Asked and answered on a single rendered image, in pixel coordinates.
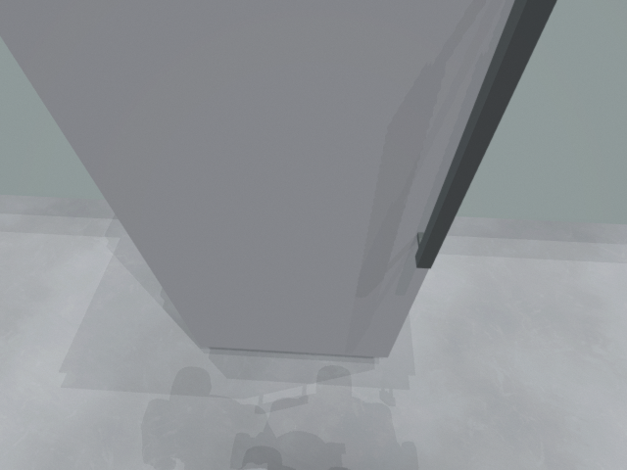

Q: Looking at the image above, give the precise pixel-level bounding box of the fridge door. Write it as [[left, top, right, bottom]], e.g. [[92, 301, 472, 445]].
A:
[[0, 0, 515, 357]]

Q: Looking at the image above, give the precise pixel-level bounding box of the handle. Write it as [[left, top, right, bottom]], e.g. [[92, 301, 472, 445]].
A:
[[415, 0, 557, 268]]

